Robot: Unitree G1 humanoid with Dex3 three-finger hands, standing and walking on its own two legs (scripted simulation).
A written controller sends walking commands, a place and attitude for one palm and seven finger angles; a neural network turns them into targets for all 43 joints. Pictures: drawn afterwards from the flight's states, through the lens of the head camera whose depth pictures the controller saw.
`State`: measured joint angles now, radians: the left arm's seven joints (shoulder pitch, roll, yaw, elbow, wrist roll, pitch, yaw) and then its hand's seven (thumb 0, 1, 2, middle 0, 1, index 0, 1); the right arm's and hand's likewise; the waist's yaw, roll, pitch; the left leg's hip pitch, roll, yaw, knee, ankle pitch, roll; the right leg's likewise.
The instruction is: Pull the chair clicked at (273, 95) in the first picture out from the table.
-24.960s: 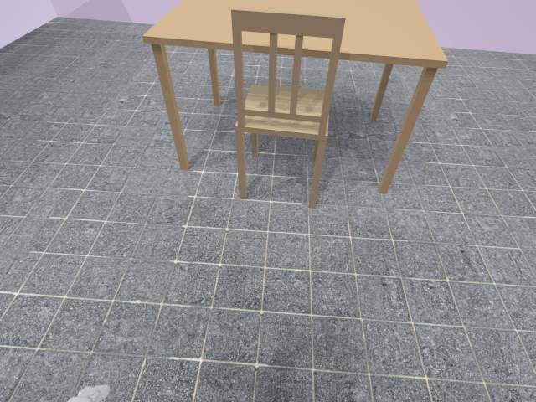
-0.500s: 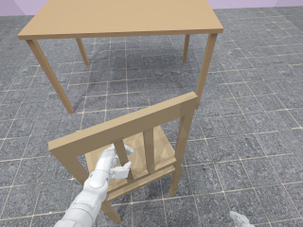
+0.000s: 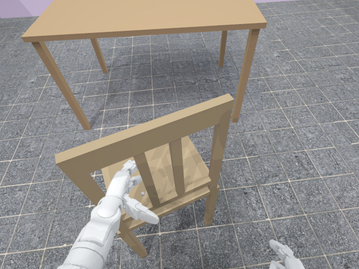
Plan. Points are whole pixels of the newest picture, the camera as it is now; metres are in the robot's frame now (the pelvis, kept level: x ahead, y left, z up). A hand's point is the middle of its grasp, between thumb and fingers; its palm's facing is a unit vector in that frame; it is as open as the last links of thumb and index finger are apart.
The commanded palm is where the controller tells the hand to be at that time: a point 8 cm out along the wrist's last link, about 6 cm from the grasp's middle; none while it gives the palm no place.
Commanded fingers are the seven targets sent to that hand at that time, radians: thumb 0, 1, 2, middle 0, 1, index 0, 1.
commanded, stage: open the thumb and straighten the fingers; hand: left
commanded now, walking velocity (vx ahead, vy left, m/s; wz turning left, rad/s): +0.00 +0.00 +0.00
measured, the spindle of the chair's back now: (148, 181) +0.35 +0.09 -0.06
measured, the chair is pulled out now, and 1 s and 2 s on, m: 0.64 0.64 0.64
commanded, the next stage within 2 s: draw the fingers out of the gap in 0.12 s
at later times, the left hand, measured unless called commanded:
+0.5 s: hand (139, 219) +0.24 +0.10 -0.04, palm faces -0.16 -0.97 -0.21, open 17.5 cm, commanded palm +0.23 +0.15 -0.01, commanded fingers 0.00 -0.55 0.20 0.00 0.00 0.00 0.00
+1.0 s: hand (132, 255) +0.17 +0.11 -0.03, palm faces -0.13 -0.97 -0.19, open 17.5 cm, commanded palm +0.15 +0.15 -0.01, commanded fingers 0.00 -0.55 0.20 0.00 0.00 0.00 0.00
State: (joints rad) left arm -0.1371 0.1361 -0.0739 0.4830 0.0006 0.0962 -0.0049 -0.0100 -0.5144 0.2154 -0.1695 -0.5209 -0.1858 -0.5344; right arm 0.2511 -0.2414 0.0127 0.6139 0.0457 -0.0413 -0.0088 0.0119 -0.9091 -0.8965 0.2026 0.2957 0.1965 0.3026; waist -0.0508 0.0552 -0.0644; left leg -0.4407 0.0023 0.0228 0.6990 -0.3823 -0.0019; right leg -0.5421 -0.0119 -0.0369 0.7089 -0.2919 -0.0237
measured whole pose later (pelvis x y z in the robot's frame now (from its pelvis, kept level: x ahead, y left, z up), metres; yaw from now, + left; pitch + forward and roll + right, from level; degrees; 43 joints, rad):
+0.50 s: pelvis +0.01 -0.01 -0.01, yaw +1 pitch +7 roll +1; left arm 0.17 0.18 -0.12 0.18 0.00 0.13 -0.01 -0.01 -0.54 0.20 -0.01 0.00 -0.01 0.00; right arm 0.26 -0.27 0.00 0.55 0.05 -0.09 -0.03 0.01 -0.91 -0.90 0.20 0.30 0.20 0.30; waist -0.05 0.06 -0.07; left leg -0.46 0.01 -0.01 0.74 -0.41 -0.02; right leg -0.55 -0.01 -0.07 0.76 -0.33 -0.04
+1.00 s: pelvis +0.01 -0.01 -0.02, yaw +3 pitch +7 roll +0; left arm 0.51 0.19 -0.17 -0.13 0.03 0.16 -0.03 -0.01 -0.54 0.20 -0.01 0.00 -0.01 0.00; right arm 0.25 -0.24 0.02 0.48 0.04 -0.14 -0.05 0.01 -0.91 -0.90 0.20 0.30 0.20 0.30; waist -0.03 0.06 -0.11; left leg -0.51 0.00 -0.03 0.85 -0.46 -0.02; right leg -0.59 -0.02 -0.09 0.85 -0.38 -0.04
